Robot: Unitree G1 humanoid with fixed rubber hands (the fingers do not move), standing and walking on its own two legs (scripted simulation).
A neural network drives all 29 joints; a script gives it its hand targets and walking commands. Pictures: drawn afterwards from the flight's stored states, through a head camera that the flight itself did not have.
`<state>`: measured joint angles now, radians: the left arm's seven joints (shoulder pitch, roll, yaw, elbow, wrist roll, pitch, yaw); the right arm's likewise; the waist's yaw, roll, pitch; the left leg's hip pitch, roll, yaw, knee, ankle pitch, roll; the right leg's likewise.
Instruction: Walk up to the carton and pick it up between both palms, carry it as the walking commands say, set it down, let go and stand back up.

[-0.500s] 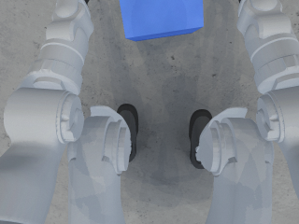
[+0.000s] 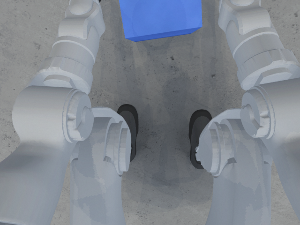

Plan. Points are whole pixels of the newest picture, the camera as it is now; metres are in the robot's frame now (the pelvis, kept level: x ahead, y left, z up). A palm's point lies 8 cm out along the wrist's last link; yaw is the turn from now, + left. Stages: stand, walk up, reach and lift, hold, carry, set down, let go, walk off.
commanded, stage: reach and lift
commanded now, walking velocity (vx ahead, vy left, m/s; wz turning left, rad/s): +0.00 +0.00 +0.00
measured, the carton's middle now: out of the picture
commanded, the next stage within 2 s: none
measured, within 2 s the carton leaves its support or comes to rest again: leaves its support in 0.78 s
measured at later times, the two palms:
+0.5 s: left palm out of the picture +0.54 +0.15 -0.19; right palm out of the picture +0.55 -0.11 -0.20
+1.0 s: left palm out of the picture +0.52 +0.15 -0.16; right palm out of the picture +0.54 -0.10 -0.17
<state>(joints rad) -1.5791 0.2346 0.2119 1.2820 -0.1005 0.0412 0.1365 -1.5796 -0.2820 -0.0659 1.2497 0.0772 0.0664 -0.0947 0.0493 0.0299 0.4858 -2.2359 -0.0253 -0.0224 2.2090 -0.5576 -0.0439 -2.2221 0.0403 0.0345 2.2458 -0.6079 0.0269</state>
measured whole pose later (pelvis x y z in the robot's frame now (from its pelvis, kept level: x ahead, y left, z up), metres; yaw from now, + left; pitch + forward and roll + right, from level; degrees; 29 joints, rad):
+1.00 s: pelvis -0.01 +0.00 +0.01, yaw -2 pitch +29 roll +1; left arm -1.48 0.17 0.25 1.01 -0.12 0.20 0.23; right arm -1.54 -0.24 -0.10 1.08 0.05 0.22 -0.18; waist 0.08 0.02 0.52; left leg -2.14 -0.10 -0.08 2.21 -0.58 -0.11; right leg -2.14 0.12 0.06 2.22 -0.58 0.07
